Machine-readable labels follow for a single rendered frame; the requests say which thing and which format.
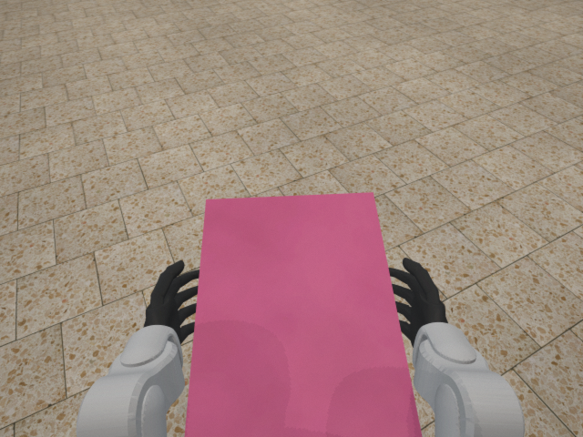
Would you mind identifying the left robot forearm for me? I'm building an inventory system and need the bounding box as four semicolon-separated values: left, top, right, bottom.
77;325;185;437

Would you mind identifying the right robot forearm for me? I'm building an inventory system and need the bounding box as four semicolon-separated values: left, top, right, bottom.
413;322;525;437

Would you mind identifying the left robot hand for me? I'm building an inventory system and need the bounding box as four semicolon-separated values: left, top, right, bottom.
143;260;199;346

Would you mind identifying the carton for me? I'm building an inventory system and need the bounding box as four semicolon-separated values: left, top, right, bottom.
184;192;423;437

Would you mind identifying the right robot hand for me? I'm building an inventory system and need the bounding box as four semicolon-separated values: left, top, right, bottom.
389;258;448;347

